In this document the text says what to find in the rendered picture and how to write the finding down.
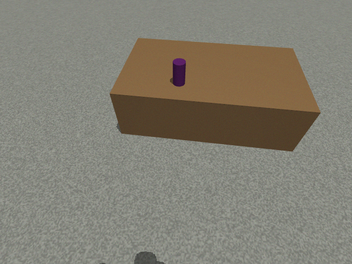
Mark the can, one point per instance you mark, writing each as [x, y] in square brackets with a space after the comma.
[179, 65]

